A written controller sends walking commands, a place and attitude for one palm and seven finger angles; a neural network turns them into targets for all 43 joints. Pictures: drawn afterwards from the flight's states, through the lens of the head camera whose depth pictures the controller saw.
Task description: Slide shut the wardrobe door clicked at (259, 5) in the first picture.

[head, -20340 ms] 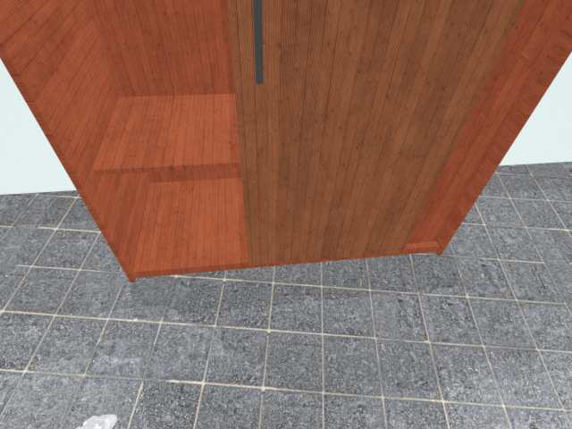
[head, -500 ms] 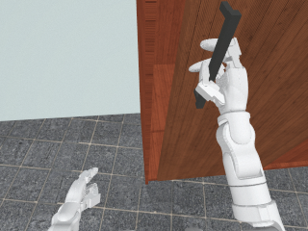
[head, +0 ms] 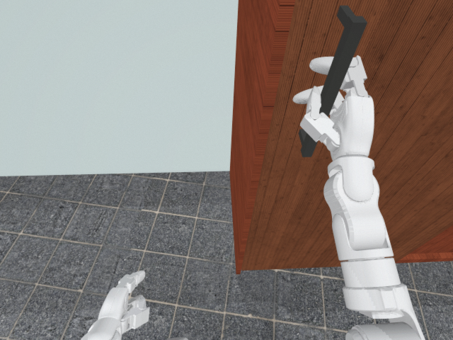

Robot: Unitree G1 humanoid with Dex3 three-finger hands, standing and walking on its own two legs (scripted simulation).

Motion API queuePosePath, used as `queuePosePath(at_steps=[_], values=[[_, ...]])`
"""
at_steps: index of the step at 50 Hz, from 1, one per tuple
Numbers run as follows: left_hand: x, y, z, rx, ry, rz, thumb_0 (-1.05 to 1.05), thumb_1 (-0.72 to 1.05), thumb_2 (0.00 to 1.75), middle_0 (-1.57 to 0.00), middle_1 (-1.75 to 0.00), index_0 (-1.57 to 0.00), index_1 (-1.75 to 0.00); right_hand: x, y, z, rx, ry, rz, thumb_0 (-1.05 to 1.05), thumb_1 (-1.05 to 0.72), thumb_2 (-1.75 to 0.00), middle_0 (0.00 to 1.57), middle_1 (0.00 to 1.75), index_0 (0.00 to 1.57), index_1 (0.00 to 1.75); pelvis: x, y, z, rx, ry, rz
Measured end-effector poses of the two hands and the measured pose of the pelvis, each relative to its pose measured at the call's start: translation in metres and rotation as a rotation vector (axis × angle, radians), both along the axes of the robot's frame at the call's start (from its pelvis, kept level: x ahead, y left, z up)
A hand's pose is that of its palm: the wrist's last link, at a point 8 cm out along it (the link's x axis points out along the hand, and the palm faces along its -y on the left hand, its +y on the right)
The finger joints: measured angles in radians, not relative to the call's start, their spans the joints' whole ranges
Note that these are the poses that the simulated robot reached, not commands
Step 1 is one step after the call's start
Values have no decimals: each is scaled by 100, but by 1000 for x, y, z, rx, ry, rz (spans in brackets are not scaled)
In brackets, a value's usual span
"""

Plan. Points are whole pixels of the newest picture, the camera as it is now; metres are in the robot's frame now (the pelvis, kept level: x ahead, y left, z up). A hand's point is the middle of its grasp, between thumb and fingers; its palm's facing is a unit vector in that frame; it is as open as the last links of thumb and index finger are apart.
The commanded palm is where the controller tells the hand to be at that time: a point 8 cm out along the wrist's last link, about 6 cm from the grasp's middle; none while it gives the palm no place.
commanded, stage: step sideways, sliding the door along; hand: right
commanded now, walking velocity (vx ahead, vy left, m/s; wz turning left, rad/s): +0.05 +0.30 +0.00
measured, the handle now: (322, 94) +0.42 -0.14 +0.22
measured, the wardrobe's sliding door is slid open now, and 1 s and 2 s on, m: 0.00 0.00 0.00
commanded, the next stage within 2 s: stop walking and hold the door there in 0.26 s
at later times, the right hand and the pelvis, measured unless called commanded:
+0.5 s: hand (307, 117) +0.38 -0.11 +0.21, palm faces +0.25 +0.95 -0.17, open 6.0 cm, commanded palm +0.35 -0.14 +0.21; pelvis +0.02 +0.09 +0.01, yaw +0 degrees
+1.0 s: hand (307, 114) +0.38 -0.11 +0.21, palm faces +0.33 +0.93 -0.16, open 5.8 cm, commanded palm +0.35 -0.14 +0.21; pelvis +0.04 +0.10 +0.01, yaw +3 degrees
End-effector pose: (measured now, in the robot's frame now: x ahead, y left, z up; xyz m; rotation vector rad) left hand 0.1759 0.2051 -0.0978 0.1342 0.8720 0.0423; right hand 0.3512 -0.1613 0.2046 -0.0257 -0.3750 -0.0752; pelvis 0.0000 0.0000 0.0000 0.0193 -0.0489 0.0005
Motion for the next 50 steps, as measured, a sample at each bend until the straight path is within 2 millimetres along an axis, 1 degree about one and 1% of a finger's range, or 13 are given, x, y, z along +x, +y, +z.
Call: queuePosePath(at_steps=[4, 10, 13, 16, 19, 21, 24, 27, 30, 35, 40, 45, 50], values=[[1, 17, 5, 4, -13, -11, 1, 91, 90, -20, -30, -20, -30, -1, 1, 0, -4, 6, -22, 1, -82, -87, 47, 140, 20, 135, -2, 17, 1, -9, -6, -7], [16, 35, 4, -16, -9, -68, 1, 91, 90, -20, -30, -19, -30, -2, 5, 1, -19, 19, -104, 0, -82, -88, 46, 140, 20, 135, -2, 46, 2, 10, -21, -53], [23, 41, 13, 5, -7, -74, 1, 91, 90, -20, -30, -19, -30, -2, 7, 2, -12, 27, -125, 0, -82, -88, 46, 140, 21, 136, 3, 49, 9, -15, 4, -46], [34, 45, 17, 18, -42, -68, 1, 91, 90, -20, -30, -19, -30, -2, 6, 1, -14, 19, -120, 1, -81, -88, 46, 140, 21, 135, 9, 49, 6, -14, 14, -39], [43, 46, 23, 7, -54, -88, 1, 91, 90, -20, -30, -19, -30, -2, 6, 1, -15, 19, -117, 0, -82, -88, 46, 140, 20, 134, 10, 59, 9, -17, 1, -47], [47, 49, 25, -4, -53, -96, 1, 91, 90, -20, -30, -19, -30, -2, 3, 2, -76, 14, -119, -1, -79, -87, 46, 140, 21, 134, 13, 67, 12, 3, -1, -35], [53, 58, 23, -38, -80, -96, 1, 91, 90, -20, -30, -20, -30, -3, 2, 4, -141, 19, -157, -3, -76, -86, 46, 140, 22, 135, 19, 80, 10, 32, -14, -5], [58, 74, 12, -61, -111, -93, 1, 90, 90, -20, -30, -20, -30, -2, 3, 3, -175, 3, -214, -5, -75, -86, 46, 140, 22, 134, 26, 99, -3, 32, -33, 2], [52, 98, 9, -42, -93, -46, 1, 90, 90, -21, -30, -20, -30, -3, 6, 3, -154, 16, -262, -4, -74, -86, 48, 141, 24, 133, 29, 110, 0, 26, -30, -12], [30, 143, 18, 72, -61, 49, 1, 90, 90, -21, -30, -20, -30, -4, 7, 5, -135, 39, -291, -4, -73, -86, 48, 141, 28, 135, 35, 113, 10, -3, -1, 7], [11, 173, 29, 133, -62, 136, 1, 91, 90, -20, -30, -20, -30, -4, 7, 5, -140, 41, -297, -4, -73, -86, 48, 141, 29, 136, 39, 114, 14, -6, 6, 28], [-2, 180, 34, 155, -73, 193, 1, 91, 90, -20, -30, -19, -30, -4, 6, 5, -152, 43, -287, -5, -72, -85, 47, 140, 30, 137, 39, 110, 15, -6, 1, 42], [-8, 165, 34, 140, -85, 208, 1, 91, 90, -20, -30, -19, -30, -4, 5, 6, -146, 45, -267, -4, -73, -84, 47, 140, 30, 138, 37, 100, 15, -9, -3, 56]])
